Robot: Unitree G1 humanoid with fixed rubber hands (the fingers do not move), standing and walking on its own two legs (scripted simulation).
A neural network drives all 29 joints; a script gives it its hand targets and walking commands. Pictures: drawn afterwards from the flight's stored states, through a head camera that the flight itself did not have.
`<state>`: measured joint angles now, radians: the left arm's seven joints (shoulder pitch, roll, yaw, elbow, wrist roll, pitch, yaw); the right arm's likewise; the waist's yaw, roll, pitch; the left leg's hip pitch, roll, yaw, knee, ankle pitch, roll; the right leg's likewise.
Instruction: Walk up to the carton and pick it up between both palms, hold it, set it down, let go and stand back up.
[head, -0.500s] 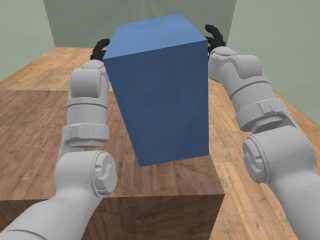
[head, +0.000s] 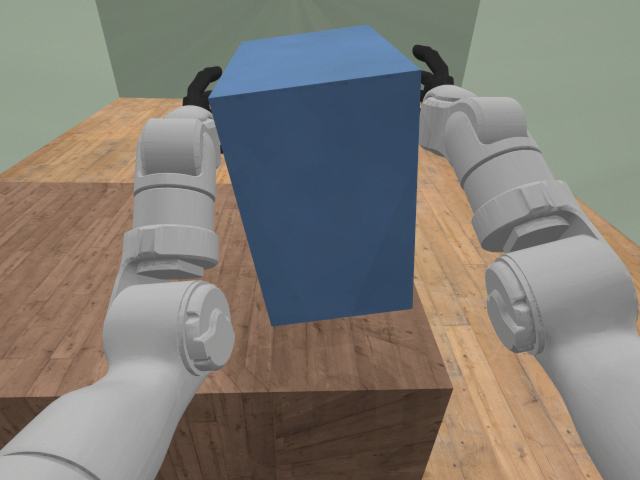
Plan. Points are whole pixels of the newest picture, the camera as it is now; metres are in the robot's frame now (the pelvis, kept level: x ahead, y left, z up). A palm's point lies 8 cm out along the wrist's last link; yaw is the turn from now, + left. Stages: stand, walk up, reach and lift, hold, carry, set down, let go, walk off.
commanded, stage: hold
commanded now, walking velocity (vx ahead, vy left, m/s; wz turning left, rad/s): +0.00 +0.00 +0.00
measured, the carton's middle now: (322, 167) +0.39 +0.01 +0.28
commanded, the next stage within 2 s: none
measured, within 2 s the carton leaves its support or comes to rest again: neither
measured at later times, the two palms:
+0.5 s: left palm (201, 127) +0.37 +0.14 +0.33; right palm (435, 106) +0.37 -0.11 +0.36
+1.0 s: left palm (201, 132) +0.37 +0.14 +0.33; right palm (435, 111) +0.36 -0.11 +0.36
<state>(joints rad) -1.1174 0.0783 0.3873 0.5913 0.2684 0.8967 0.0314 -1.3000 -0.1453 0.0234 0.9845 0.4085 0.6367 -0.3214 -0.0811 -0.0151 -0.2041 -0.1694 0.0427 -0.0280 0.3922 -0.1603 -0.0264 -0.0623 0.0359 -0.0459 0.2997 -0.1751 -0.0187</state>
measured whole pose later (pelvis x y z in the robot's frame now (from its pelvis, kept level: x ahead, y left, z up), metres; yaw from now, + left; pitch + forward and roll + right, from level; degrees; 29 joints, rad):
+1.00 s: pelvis +0.00 +0.00 +0.00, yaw +0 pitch -4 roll -2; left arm -1.08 0.06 0.37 0.53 0.27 0.91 0.04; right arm -1.28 -0.16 0.04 0.95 0.44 0.66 -0.33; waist -0.09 -0.01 -0.20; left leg -0.17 0.03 -0.04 0.41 -0.17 -0.02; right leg -0.06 0.04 -0.02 0.30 -0.18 -0.01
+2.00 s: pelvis +0.00 +0.01 +0.00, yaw +0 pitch -3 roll -2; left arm -1.10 0.06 0.36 0.56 0.26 0.90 0.05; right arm -1.30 -0.17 0.03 0.97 0.44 0.67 -0.32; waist -0.09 -0.01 -0.21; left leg -0.19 0.03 -0.06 0.41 -0.17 -0.02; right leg -0.08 0.04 -0.01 0.30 -0.18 -0.01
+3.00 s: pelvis +0.00 +0.00 +0.00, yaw +0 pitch -2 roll -2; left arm -1.13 0.07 0.37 0.60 0.26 0.88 0.05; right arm -1.32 -0.17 0.03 1.00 0.44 0.67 -0.32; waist -0.08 -0.02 -0.22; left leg -0.20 0.03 -0.07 0.41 -0.17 -0.02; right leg -0.09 0.05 0.00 0.29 -0.17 -0.01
